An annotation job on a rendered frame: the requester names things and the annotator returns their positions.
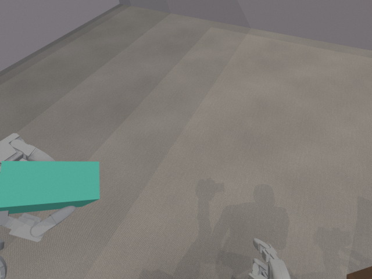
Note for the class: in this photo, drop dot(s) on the table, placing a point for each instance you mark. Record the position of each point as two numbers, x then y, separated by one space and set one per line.
361 274

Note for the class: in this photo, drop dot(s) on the left robot hand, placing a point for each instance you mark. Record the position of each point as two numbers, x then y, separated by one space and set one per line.
27 226

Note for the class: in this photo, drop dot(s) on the sponge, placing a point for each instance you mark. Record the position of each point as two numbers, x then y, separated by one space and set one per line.
30 186

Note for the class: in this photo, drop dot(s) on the right robot hand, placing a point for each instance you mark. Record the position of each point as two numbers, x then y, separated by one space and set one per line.
276 268

